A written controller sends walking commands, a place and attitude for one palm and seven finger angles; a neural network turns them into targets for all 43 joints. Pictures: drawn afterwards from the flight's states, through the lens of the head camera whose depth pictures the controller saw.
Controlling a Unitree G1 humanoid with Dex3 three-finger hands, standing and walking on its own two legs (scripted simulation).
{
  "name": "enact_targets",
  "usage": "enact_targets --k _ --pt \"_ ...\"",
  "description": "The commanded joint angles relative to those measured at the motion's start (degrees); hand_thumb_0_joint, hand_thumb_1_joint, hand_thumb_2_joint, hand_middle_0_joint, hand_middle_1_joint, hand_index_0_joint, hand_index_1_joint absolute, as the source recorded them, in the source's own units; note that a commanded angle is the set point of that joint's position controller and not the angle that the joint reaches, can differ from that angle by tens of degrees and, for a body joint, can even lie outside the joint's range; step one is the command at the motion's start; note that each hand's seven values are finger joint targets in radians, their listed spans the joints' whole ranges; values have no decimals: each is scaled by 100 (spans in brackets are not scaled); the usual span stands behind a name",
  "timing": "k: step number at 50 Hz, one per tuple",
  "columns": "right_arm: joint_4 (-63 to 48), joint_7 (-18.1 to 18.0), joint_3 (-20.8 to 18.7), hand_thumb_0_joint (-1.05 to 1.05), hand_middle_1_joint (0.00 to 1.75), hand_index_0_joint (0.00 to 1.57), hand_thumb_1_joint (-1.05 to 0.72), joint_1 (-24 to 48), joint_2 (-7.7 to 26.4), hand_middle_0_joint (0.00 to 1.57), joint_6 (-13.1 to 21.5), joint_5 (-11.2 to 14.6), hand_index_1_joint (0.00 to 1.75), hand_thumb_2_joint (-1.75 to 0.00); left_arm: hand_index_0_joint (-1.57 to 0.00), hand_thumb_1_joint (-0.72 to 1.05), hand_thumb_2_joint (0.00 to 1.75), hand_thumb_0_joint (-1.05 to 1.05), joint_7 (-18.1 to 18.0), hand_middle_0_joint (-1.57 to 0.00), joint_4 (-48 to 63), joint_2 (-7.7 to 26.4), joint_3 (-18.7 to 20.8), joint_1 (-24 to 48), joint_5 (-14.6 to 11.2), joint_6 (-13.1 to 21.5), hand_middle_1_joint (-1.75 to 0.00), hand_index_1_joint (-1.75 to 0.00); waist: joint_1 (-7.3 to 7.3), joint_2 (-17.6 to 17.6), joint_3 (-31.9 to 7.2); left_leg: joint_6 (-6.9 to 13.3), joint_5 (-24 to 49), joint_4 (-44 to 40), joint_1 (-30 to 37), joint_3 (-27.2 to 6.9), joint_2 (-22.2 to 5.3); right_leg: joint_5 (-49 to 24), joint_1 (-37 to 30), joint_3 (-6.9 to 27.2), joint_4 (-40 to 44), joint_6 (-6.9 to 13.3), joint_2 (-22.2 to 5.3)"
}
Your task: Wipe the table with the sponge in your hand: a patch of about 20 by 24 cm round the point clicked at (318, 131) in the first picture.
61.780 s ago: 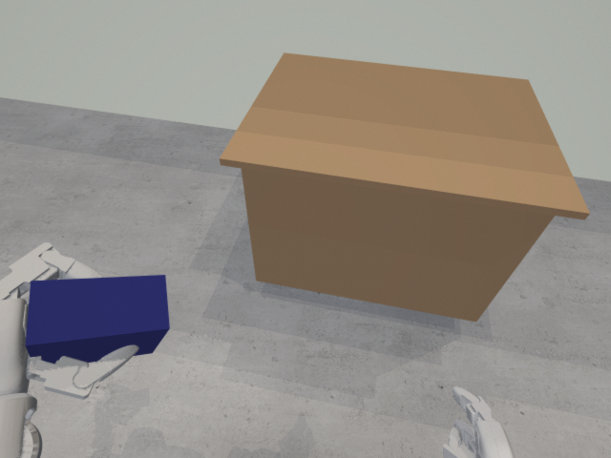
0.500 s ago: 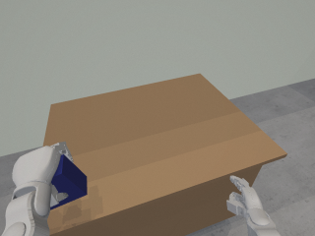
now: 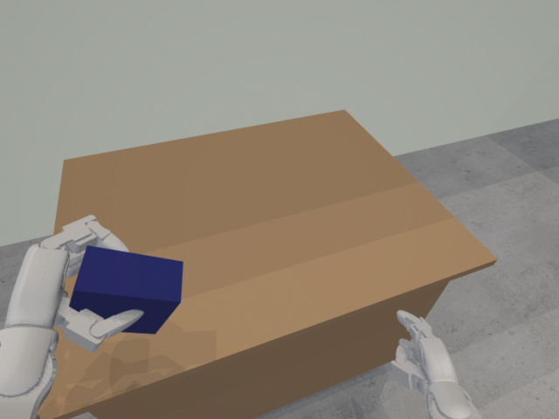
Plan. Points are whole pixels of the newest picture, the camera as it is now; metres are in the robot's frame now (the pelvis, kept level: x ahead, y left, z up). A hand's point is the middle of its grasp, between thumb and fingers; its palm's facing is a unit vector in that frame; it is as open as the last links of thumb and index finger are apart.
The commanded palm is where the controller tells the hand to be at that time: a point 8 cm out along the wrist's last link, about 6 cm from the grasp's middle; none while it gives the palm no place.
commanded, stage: step back with the hand held close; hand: left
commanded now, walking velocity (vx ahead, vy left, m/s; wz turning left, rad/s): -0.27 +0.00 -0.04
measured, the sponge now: (138, 295) +0.22 +0.21 +0.10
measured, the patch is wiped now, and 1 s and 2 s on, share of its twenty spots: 1.00 1.00 1.00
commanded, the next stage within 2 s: stop stepping back and stand still in 1.24 s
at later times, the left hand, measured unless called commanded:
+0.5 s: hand (77, 295) +0.19 +0.26 +0.15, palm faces +0.31 -0.87 -0.38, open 9.7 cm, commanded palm +0.14 +0.30 +0.18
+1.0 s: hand (38, 365) +0.11 +0.24 +0.16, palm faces +0.33 -0.87 -0.36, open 9.7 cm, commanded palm +0.07 +0.29 +0.18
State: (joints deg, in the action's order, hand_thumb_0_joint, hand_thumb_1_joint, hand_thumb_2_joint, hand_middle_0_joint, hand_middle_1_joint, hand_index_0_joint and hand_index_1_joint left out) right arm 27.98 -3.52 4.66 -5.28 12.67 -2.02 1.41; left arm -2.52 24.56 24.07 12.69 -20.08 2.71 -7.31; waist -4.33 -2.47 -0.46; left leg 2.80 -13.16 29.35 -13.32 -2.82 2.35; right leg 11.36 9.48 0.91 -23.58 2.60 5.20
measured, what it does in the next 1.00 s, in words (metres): steps on the spot: right foot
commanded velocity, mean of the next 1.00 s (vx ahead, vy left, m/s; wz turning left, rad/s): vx -0.32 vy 0.00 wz -0.02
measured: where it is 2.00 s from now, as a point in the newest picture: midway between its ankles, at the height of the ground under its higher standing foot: outside the picture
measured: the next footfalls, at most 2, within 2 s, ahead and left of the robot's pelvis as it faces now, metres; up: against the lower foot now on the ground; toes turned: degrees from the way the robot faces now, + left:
right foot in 0.70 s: -0.03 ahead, -0.11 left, +0.00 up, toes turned +2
left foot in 1.08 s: -0.08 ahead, +0.14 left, +0.00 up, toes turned +1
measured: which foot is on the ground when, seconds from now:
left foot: down 0.00-0.90, up 0.92-1.00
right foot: down 0.00-0.50, up 0.52-0.68, down 0.70-1.00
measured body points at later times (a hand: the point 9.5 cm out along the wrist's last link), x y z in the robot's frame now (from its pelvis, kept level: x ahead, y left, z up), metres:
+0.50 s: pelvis -0.02 +0.02 -0.02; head -0.02 +0.06 +0.43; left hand +0.17 +0.30 +0.17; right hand +0.14 -0.23 -0.08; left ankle +0.03 +0.09 -0.74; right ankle +0.02 -0.09 -0.74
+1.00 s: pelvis -0.10 +0.01 -0.01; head -0.09 +0.05 +0.44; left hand +0.09 +0.29 +0.18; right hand +0.08 -0.23 -0.07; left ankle -0.06 +0.11 -0.70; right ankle -0.07 -0.11 -0.74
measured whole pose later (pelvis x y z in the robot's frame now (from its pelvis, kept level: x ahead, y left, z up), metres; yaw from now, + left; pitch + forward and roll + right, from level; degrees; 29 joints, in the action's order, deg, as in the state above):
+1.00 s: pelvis -0.10 +0.01 -0.01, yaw -1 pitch +2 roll -2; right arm 33.6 -3.5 0.3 -11.2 11.8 0.9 0.3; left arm -7.0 34.9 23.6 18.9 -28.5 -2.6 8.0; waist -0.1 2.4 -2.8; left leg -0.6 -23.9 54.7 -31.5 -2.8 1.3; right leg 13.9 20.5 0.9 -32.1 0.7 3.4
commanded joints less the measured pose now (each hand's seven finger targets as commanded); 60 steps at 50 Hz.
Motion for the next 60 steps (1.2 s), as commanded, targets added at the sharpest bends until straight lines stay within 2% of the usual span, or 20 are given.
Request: enact_targets --k 1,5,9,12,15,20,26,30,36,39,42,45,47,50,52,53,54,56,58,60 --pt "-691 -147 -451 0 30 20 -90 131 865 20 311 -91 30 -90 -120 10 130 0 -413 -120 2207 1203 1423 56 -806 1293 -160 -160 288 -776 -1028 130 771 -143 336 -879 -734 -969 557 870 -88 107 -1031" --pt "-627 -132 -565 0 30 20 -90 17 834 20 423 -79 30 -90 -120 10 130 0 -425 -120 1975 898 1389 -443 -751 1420 -160 -160 274 -605 -1177 147 1732 -275 119 -1046 -1028 -238 628 403 -627 -107 -714" --pt "-527 -139 -606 0 30 20 -90 16 882 20 574 -122 30 -90 -120 10 130 0 -423 -120 1801 773 1289 -371 -695 1487 -160 -160 279 -440 -832 217 1362 -607 -206 -1326 -1201 538 728 254 -659 -200 -481" --pt "-488 -167 -632 0 30 20 -90 40 921 20 628 -89 30 -90 -120 10 130 0 -440 -120 1709 796 1269 -320 -674 1530 -160 -160 306 34 -697 179 644 -501 -622 -1301 -1110 28 475 408 -404 -129 -587" --pt "-519 -157 -691 0 30 20 -90 -24 905 20 617 -30 30 -90 -120 10 130 0 -484 -120 1738 802 1253 -344 -652 1598 -160 -160 383 537 -758 60 -253 236 -884 -931 -747 -719 632 1039 -107 192 -1181" --pt "-498 -125 -736 0 30 20 -90 -129 857 20 604 -49 30 -90 -120 10 130 0 -592 -120 2074 947 1403 -573 -652 1810 -160 -160 488 251 -795 -30 -541 797 -684 -832 -596 -494 1386 1304 -52 447 -1548" --pt "-520 -171 -752 0 30 20 -90 -2 922 20 788 -222 30 -90 -120 10 130 0 -574 -120 2398 1044 1720 -372 -456 1887 -160 -160 397 -1222 -804 436 -1355 -1483 -1662 -2111 -1554 772 472 247 -2157 -288 -165" --pt "-348 -130 -704 0 30 20 -90 -225 797 20 927 -210 30 -90 -120 10 130 0 -513 -120 1819 600 1343 -275 -467 1800 -160 -160 363 -290 -690 459 -188 -936 -754 -1655 -1517 1069 938 251 -1319 -283 -253" --pt "-186 -63 -648 0 30 20 -90 -26 851 20 941 -158 30 -90 -120 10 130 0 -449 -120 1972 635 1068 171 -442 1872 -160 -160 351 -627 -1095 137 1906 -415 236 -1302 -1297 8 833 308 -301 -186 -364" --pt "-362 -21 -697 0 30 20 -90 66 797 20 837 -144 30 -90 -120 10 130 0 -449 -120 2119 719 1288 -285 -480 1821 -160 -160 308 -511 -1322 202 1219 -367 10 -1093 -1292 236 678 330 -412 -193 -403" --pt "-464 -27 -730 0 30 20 -90 49 755 20 728 -132 30 -90 -120 10 130 0 -474 -120 2234 824 1509 -538 -504 1815 -160 -160 365 -236 -1145 125 -691 -55 -1139 -948 -1018 -388 327 582 -374 -3 -716" --pt "-381 -56 -762 0 30 20 -90 -101 635 20 643 -91 30 -90 -120 10 130 0 -593 -120 2210 855 1331 -384 -601 1893 -160 -160 495 1099 -908 -401 -1148 2770 -581 -176 -148 -678 2075 1922 753 865 -2312" --pt "-473 -28 -675 0 30 20 -90 -2 490 20 598 -71 30 -90 -120 10 130 0 -619 -120 2241 878 1327 -246 -628 1863 -160 -160 562 1063 -930 -378 -1352 3440 -1020 -342 -354 -2527 1689 1732 360 975 -2522" --pt "-449 -71 -596 0 30 20 -90 106 506 20 519 -80 30 -90 -120 10 130 0 -619 -120 1876 920 1354 -64 -572 1819 -160 -160 567 676 -637 -333 -1247 2365 -1111 -61 -505 -3063 1496 1143 -95 561 -2197" --pt "-427 -124 -651 0 30 20 -90 -1 600 20 546 -56 30 -90 -120 10 130 0 -630 -120 1890 907 1382 -300 -551 1832 -160 -160 595 330 -773 -270 -409 508 -722 81 -505 -2921 1194 836 -717 267 -1881" --pt "-500 -135 -729 0 30 20 -90 1 771 20 592 -64 30 -90 -120 10 130 0 -629 -120 2152 885 1376 -326 -568 1871 -160 -160 536 -140 -874 -68 429 -169 -501 -295 -855 -2307 1280 596 -1154 15 -1431" --pt "-550 -124 -804 0 30 20 -90 -37 867 20 658 -64 30 -90 -120 10 130 0 -662 -120 2351 933 1529 -412 -585 1930 -160 -160 469 -856 -1084 267 1626 -405 -202 -1162 -1580 -972 1574 214 -1764 -294 -785" --pt "-439 -42 -845 0 30 20 -90 -220 741 20 888 -180 30 -90 -120 10 130 0 -660 -120 2564 1106 1746 -776 -606 1962 -160 -160 449 -1374 -1628 660 4246 -250 1004 -1726 -2164 1690 2801 265 -3091 -385 -357" --pt "-219 58 -819 0 30 20 -90 -340 691 20 1057 -217 30 -90 -120 10 130 0 -642 -120 3008 821 1506 -514 -603 1920 -160 -160 468 -934 -1485 651 4964 -29 1176 -1343 -2092 1794 2885 514 -3358 -398 -441" --pt "-142 108 -846 0 30 20 -90 -321 703 20 1136 -127 30 -90 -120 10 130 0 -678 -120 2753 595 1337 -507 -569 1758 -160 -160 426 -860 -1184 418 4013 -229 542 -794 -1915 1216 2231 361 -2789 -408 -521"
